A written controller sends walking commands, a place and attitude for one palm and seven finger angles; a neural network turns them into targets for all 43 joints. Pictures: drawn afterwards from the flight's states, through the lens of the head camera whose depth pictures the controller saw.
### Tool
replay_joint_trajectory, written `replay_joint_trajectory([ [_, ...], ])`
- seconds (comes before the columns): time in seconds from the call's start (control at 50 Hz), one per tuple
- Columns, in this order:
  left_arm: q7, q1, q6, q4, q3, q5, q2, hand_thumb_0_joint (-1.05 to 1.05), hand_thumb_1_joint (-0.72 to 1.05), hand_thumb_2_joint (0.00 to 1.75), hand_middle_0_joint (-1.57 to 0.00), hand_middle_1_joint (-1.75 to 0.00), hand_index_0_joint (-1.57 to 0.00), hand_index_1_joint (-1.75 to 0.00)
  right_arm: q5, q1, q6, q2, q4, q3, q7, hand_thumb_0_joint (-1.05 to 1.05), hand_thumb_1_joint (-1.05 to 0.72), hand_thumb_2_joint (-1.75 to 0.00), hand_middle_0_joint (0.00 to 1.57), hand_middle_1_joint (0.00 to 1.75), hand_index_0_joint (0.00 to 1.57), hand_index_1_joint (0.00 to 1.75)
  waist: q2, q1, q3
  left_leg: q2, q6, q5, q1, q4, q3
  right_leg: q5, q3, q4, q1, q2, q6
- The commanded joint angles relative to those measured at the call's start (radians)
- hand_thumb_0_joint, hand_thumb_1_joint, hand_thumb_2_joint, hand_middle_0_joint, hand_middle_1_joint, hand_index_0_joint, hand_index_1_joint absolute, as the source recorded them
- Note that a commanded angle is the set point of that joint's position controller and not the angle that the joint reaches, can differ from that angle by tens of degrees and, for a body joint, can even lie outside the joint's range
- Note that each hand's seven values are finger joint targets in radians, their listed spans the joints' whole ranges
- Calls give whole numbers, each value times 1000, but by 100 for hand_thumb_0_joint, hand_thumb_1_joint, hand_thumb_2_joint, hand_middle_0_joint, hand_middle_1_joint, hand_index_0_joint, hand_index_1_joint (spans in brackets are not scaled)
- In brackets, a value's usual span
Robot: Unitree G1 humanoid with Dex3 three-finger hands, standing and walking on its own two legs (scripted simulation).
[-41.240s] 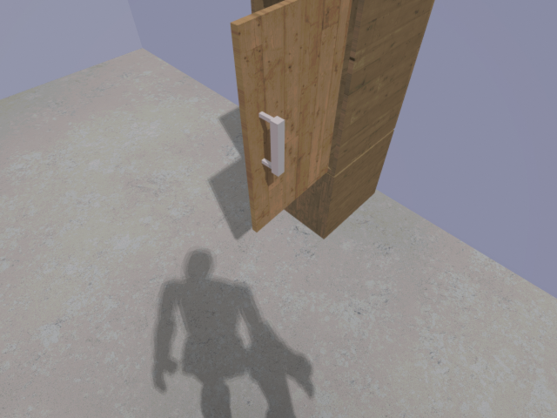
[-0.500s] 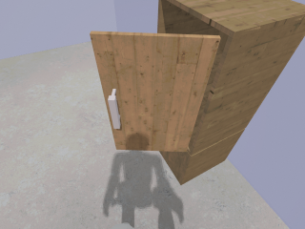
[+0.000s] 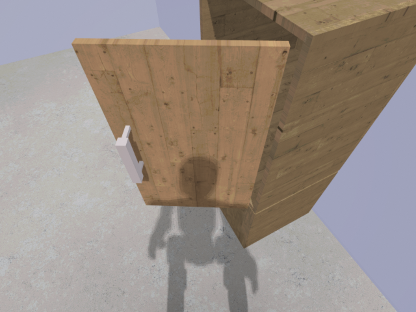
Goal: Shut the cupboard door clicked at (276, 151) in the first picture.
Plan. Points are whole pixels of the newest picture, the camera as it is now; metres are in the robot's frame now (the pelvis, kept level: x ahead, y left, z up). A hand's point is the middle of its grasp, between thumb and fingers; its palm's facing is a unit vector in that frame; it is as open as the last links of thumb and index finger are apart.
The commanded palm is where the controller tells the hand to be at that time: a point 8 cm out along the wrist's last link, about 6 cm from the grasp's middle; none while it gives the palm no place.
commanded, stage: come to a stop and stand still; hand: left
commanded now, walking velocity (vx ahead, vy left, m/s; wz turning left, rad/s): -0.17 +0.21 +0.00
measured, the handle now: (132, 155) +0.45 +0.20 -0.01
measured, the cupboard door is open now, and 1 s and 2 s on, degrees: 60 60 60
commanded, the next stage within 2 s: none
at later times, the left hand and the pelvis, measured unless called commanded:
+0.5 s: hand out of the picture +0.02 +0.23 -0.16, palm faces +0.04 -0.96 -0.27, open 7.4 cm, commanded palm none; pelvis -0.03 +0.03 +0.00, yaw +0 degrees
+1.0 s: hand out of the picture -0.13 +0.19 -0.17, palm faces +0.06 -0.98 -0.17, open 7.4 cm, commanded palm none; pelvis -0.09 +0.03 +0.01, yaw +2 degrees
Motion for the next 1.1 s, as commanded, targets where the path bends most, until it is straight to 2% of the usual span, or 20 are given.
replay_joint_trajectory([
  [0.0, 26, 71, 4, -29, 42, 6, 185, 0, 90, 90, -20, -30, -20, -30, 10, 58, -8, -45, -53, -16, -6, 0, -90, -90, 20, 30, 20, 30, -202, 38, -122, -40, -15, -8, -91, 41, 23, 878, 218, -114, 248, -271, -196],
  [0.06, 32, 53, 22, -44, 56, 3, 212, 0, 90, 90, -20, -30, -20, -30, 6, 21, 3, -52, -83, -22, 0, 0, -90, -90, 20, 30, 20, 30, -163, 44, -115, -51, -15, 65, -37, -28, 32, 773, 234, -109, 194, -289, -201],
  [0.12, 25, 1, 37, -72, 52, -3, 189, 0, 90, 90, -20, -30, -20, -30, 1, 51, 1, -74, -96, -29, 6, 0, -90, -90, 20, 30, 20, 30, -162, 11, -116, -23, 10, 292, 157, -235, 28, 467, 170, -70, 34, -206, -115],
  [0.14, 20, 4, 46, -86, 47, -5, 154, 0, 90, 90, -20, -30, -20, -30, -5, 39, -3, -120, -110, -38, 7, 0, -90, -90, 20, 30, 20, 30, -21, 12, -123, 85, 61, 416, 209, -278, -92, 225, 101, -3, -63, -113, -59],
  [0.16, 21, -13, 58, -102, 36, -5, 105, 0, 90, 90, -20, -30, -20, -30, -12, -4, -6, -165, -142, -41, 13, 0, -90, -90, 20, 30, 20, 30, 226, 10, -71, 228, 157, 530, 85, -399, -234, -143, -13, 155, -65, 7, 7],
  [0.18, 26, -36, 67, -96, 32, 1, 108, 0, 90, 90, -20, -30, -20, -30, -15, -48, -9, -161, -154, -38, 9, 0, -90, -90, 20, 30, 20, 30, 235, -2, -51, 254, 224, 548, -5, -454, -267, -298, 52, 352, -40, 26, 9],
  [0.2, 22, -12, 67, -85, 37, 0, 115, 0, 90, 90, -20, -30, -20, -30, -16, -85, -12, -147, -166, -31, 2, 0, -90, -90, 20, 30, 20, 30, 158, 29, -46, 232, 244, 585, 4, -428, -231, -273, 94, 439, -63, 24, -1],
  [0.22, 47, 140, 25, -9, 11, -23, 150, 0, 90, 90, -20, -30, -20, -30, 6, -171, -43, -233, -205, -37, 12, 0, -90, -90, 20, 30, 20, 30, 231, 74, -290, 219, 200, 997, 209, -161, -139, -271, 134, 380, -66, -32, -37],
  [0.24, 43, 161, 3, -24, 0, -23, 134, 0, 90, 90, -20, -30, -20, -30, 2, -202, -49, -210, -250, -21, 8, 0, -90, -90, 20, 30, 20, 30, 180, 87, -317, 187, 183, 1202, 310, -83, -108, -144, 59, 91, -33, -9, -21],
  [0.26, 38, 121, -13, -48, -4, -12, 113, 0, 90, 90, -20, -30, -20, -30, -4, -95, -50, -154, -248, -17, 16, 0, -90, -90, 20, 30, 20, 30, 36, 58, -326, 130, 127, 1182, 298, -13, -94, 83, 22, -81, 60, 2, -19],
  [0.3, 41, 101, -23, -70, 7, -5, 178, 0, 90, 90, -20, -30, -20, -30, 13, -27, -47, -126, -258, -17, 8, 0, -90, -90, 20, 30, 20, 30, -94, 11, -244, 18, 37, 670, 103, -54, -35, 656, 172, -17, 173, -134, -100],
  [0.32, 32, 50, -17, -96, 0, -3, 182, 0, 90, 90, -20, -30, -20, -30, 8, -6, -48, -111, -257, -17, 11, 0, -90, -90, 20, 30, 20, 30, 30, -20, -149, -16, 27, 536, 137, -202, -12, 583, 118, 27, 76, -129, -93],
  [0.34, 29, 36, -6, -107, -7, -2, 169, 0, 90, 90, -20, -30, -20, -30, -6, -4, -45, -117, -246, -15, 12, 0, -90, -90, 20, 30, 20, 30, 143, -11, -117, 35, 48, 735, 144, -207, -52, 370, 93, 59, 47, -57, -57],
  [0.36, 32, 63, 9, -105, -10, -6, 155, 0, 90, 90, -20, -30, -20, -30, -4, -12, -39, -142, -247, -11, 9, 0, -90, -90, 20, 30, 20, 30, 119, 11, -115, 99, 90, 817, 126, -226, -115, 49, 58, 49, 57, 2, -33],
  [0.38, 33, 88, 23, -98, -13, -7, 136, 0, 90, 90, -20, -30, -20, -30, -3, -48, -38, -157, -258, -9, 10, 0, -90, -90, 20, 30, 20, 30, 80, 34, -105, 119, 116, 718, 97, -253, -136, -81, 46, 24, 65, 20, -21],
  [0.42, 30, 126, 31, -89, -20, -2, 125, 0, 90, 90, -20, -30, -20, -30, -2, -89, -32, -159, -272, -8, 14, 0, -90, -90, 20, 30, 20, 30, -46, 49, -36, 93, 107, 289, -2, -307, -147, -57, 80, -65, 75, 8, -29],
  [0.48, 22, 108, 24, -108, -18, 2, 164, 0, 90, 90, -20, -30, -20, -30, -3, -70, -18, -151, -261, -8, 25, 0, -90, -90, 20, 30, 20, 30, -57, 18, 38, 19, 68, -38, -36, -339, -98, -208, 164, -157, -33, -34, -57],
  [0.92, 16, 303, 15, 26, -22, 0, 72, 0, 90, 90, -20, -30, -20, -30, 2, 21, -30, -132, -97, -2, 18, 0, -90, -90, 20, 30, 20, 30, 23, 46, 2, 60, 77, -154, -90, -493, -184, -134, 150, -121, 43, 41, -46],
  [1.02, 15, 327, 17, 48, -18, 2, 62, 0, 90, 90, -20, -30, -20, -30, 3, 12, -21, -117, -83, -8, 17, 0, -90, -90, 20, 30, 20, 30, -15, 46, 21, 28, 64, -141, -85, -451, -150, -201, 177, -158, 0, 33, -50],
  [1.08, 15, 320, 16, 47, -10, 2, 71, 0, 90, 90, -20, -30, -20, -30, 2, 20, -11, -95, -83, -11, 16, 0, -90, -90, 20, 30, 20, 30, -102, 32, 17, -28, 48, -73, -31, -337, -96, -314, 247, -242, -91, 0, -67],
])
